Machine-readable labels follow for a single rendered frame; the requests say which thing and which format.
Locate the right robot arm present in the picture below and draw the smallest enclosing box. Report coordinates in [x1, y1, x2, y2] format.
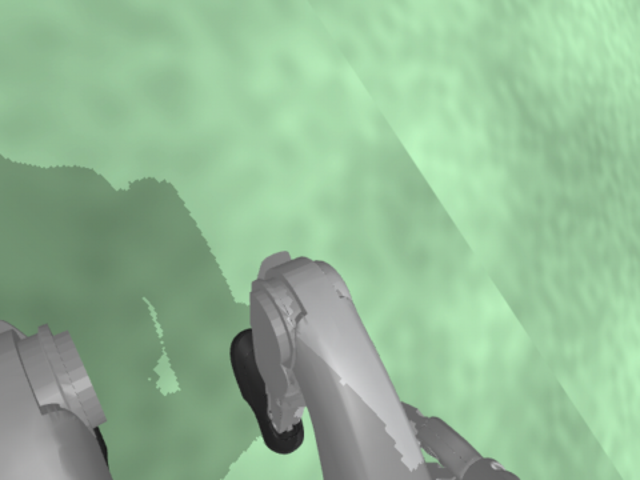
[462, 458, 520, 480]

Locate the right robot foot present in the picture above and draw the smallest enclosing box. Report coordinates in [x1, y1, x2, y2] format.
[230, 328, 304, 454]

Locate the right robot hand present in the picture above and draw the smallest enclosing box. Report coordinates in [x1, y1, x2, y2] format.
[401, 402, 483, 480]

